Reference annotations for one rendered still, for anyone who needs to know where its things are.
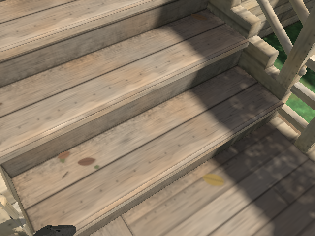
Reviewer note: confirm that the left robot hand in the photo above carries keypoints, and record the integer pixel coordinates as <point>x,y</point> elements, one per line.
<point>58,230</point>

